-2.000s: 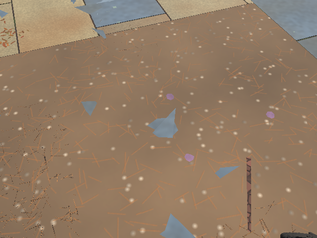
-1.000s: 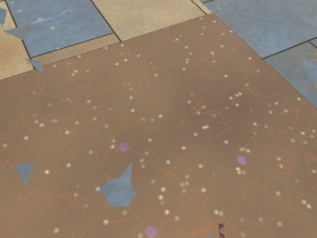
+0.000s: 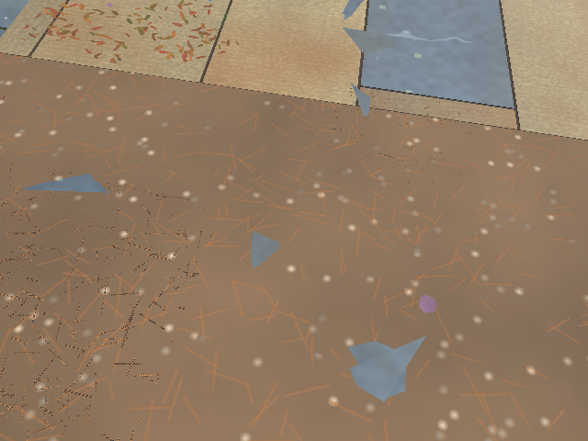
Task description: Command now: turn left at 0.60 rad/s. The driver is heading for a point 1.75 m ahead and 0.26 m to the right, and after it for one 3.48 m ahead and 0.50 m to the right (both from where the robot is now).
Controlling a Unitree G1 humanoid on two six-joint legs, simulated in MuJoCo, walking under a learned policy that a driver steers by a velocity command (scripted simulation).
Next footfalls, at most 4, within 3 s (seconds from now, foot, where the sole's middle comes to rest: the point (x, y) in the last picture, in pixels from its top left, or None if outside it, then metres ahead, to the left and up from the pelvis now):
0.30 right None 0.08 -0.13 -0.78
0.68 left None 0.15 0.16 -0.78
1.18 right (281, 395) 0.53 0.01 -0.78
1.66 left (202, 289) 0.80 0.21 -0.78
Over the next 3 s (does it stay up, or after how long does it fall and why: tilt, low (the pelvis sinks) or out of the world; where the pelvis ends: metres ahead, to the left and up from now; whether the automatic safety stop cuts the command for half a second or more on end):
stays up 1.28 -0.19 0.01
